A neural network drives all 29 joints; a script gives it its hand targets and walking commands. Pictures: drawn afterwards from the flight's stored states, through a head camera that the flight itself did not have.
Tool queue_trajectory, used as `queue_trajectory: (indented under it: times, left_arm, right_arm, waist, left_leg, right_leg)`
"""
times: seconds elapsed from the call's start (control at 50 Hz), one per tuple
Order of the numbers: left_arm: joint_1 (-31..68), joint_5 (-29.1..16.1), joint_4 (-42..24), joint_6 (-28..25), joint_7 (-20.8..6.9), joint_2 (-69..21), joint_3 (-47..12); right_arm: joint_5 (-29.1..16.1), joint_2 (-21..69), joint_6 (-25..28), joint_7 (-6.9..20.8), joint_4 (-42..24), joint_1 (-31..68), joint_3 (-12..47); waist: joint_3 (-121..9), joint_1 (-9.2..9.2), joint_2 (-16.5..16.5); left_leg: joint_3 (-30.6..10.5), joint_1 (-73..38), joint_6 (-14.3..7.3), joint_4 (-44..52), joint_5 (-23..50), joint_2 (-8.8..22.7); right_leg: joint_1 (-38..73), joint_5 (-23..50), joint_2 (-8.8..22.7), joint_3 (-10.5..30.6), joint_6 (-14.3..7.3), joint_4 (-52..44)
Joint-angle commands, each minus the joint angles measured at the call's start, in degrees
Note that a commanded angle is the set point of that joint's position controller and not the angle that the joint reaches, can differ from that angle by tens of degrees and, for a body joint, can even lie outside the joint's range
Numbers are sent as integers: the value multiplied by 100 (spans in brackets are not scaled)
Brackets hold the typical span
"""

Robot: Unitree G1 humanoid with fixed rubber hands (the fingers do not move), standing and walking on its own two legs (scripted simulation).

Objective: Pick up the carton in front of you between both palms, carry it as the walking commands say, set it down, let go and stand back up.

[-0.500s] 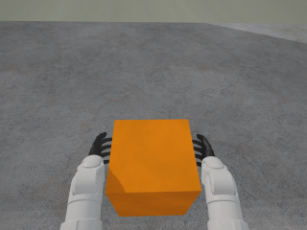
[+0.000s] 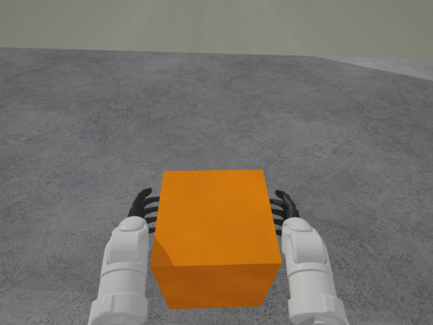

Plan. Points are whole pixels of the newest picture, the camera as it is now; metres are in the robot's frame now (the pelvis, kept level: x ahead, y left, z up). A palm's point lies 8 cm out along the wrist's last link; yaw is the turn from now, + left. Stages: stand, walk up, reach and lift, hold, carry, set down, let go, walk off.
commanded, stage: set down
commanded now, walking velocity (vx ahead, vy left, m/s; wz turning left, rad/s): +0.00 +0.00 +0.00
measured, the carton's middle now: (214, 241) +0.30 +0.00 -0.03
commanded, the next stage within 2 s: none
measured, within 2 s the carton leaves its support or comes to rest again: neither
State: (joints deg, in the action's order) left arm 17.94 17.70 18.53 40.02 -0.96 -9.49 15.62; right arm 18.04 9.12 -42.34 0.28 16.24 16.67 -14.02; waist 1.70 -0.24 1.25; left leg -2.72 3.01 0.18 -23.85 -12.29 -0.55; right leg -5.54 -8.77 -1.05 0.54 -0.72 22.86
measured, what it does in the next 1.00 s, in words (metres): lowers itself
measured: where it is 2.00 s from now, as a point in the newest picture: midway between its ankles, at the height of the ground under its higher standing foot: outside the picture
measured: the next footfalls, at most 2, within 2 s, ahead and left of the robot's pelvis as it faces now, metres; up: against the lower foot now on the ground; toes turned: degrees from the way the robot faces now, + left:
none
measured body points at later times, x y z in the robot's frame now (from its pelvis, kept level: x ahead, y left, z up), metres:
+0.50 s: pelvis -0.01 +0.00 -0.03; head +0.11 -0.01 +0.41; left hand +0.36 +0.15 -0.07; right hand +0.35 -0.15 -0.08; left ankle +0.02 +0.12 -0.74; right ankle +0.05 -0.11 -0.74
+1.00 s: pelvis -0.03 +0.01 -0.16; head +0.19 -0.01 +0.23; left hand +0.40 +0.14 -0.24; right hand +0.40 -0.16 -0.25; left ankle +0.02 +0.13 -0.74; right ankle +0.05 -0.11 -0.74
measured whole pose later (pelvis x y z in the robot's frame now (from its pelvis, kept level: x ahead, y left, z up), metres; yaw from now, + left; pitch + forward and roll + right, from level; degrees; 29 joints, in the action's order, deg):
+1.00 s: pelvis -0.03 +0.01 -0.16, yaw +1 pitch +39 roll +1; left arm 41.3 13.6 33.0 12.4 4.1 -9.2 27.6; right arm 15.4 2.9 -13.6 1.0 36.3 42.7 -25.0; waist -11.7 0.4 1.5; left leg -3.8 88.6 1.3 -75.9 -26.8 -5.9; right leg -91.4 -22.5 -3.9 5.1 1.5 74.6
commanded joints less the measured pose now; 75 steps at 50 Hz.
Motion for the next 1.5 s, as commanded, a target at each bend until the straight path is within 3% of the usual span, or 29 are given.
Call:
queue_trajectory:
  times: [0.0,0.1,0.22,0.3,0.36,0.42,0.5,0.58,0.64,0.7,0.78,0.86,1.0,1.22,1.48]
  left_arm:
    - [2805,-1473,69,-166,-1539,-5455,-2894]
    - [3332,-1207,513,-308,-1603,-5314,-2485]
    - [4028,-469,1563,-741,-1456,-4976,-1281]
    - [3806,38,1841,-1111,-1156,-4389,-506]
    - [3371,239,1884,-1592,-990,-4029,-285]
    - [3288,86,1795,-2277,-916,-4108,-614]
    - [3597,-358,1664,-3095,-810,-4569,-1524]
    - [3893,-760,1248,-3518,-643,-4909,-2507]
    - [3986,-968,1012,-3509,-545,-4959,-2887]
    - [4121,-1058,1016,-3323,-527,-5048,-2975]
    - [4433,-992,1384,-2976,-601,-5150,-2659]
    - [4822,-874,1745,-2768,-667,-5115,-2229]
    - [5499,-872,2042,-2825,-623,-4901,-1871]
    - [6481,-1265,2073,-2906,-498,-4635,-2018]
    - [7486,-1423,2376,-2898,-417,-4226,-1748]
  right_arm:
    - [-1604,5493,281,1529,-143,3101,2994]
    - [-1456,5574,366,1516,416,3531,2579]
    - [-736,5155,789,1354,1552,4169,1350]
    - [-136,4312,1220,1164,1835,3966,528]
    - [137,3758,1742,1087,1824,3584,279]
    - [31,3762,2443,1093,1787,3572,601]
    - [-373,4200,3265,1117,1856,3888,1429]
    - [-812,4454,3695,1103,1485,4227,2334]
    - [-999,4436,3697,1083,1272,4332,2660]
    - [-1010,4428,3529,1104,1324,4398,2660]
    - [-882,4443,3207,1208,1681,4714,2331]
    - [-778,4455,2988,1262,2040,5100,2002]
    - [-811,4414,3005,1127,2365,5702,1804]
    - [-1196,4231,3074,810,2279,6652,2089]
    - [-1362,3843,3048,668,2585,7632,1947]
  waist:
    - [-1087,-22,-207]
    - [-902,-28,-263]
    - [-599,39,-162]
    - [-555,88,-81]
    - [-968,100,-85]
    - [-1740,86,-100]
    - [-3248,76,-106]
    - [-5252,93,-95]
    - [-6165,116,-101]
    - [-6150,175,-96]
    - [-5524,187,-69]
    - [-5301,167,-110]
    - [-5773,127,-214]
    - [-6706,144,-327]
    - [-6689,140,-427]
  left_leg:
    - [-177,808,-216,630,-480,-321]
    - [-130,1024,-252,458,-760,-362]
    - [-111,1586,-257,1,-980,-409]
    - [-138,2057,-202,-345,-583,-452]
    - [-130,2480,-122,-684,59,-516]
    - [-114,2879,-37,-1090,667,-605]
    - [-110,3423,104,-1834,1423,-716]
    - [-100,3774,224,-2636,2169,-756]
    - [-77,4137,278,-3123,2226,-777]
    - [-32,4645,295,-3402,1561,-810]
    - [58,5480,276,-3645,315,-848]
    - [158,6210,239,-3981,-277,-895]
    - [291,7253,244,-4777,-335,-996]
    - [499,8460,283,-6002,-563,-1118]
    - [679,9517,286,-7153,-873,-1137]
  right_leg:
    - [849,-596,-223,434,38,-442]
    - [731,-1055,-138,517,62,-441]
    - [207,-1273,-141,485,35,-51]
    - [-410,-589,-270,350,-3,421]
    - [-872,266,-367,310,-2,834]
    - [-1194,1043,-449,308,12,1330]
    - [-1813,1768,-530,285,42,2152]
    - [-2209,2467,-574,275,95,2984]
    - [-2714,2374,-618,211,121,3462]
    - [-3522,1590,-684,126,121,3712]
    - [-4565,337,-717,37,107,3942]
    - [-5240,-205,-726,-26,111,4253]
    - [-5904,-123,-765,-44,163,4988]
    - [-6325,-106,-815,-102,286,6102]
    - [-7151,-302,-800,-198,330,7175]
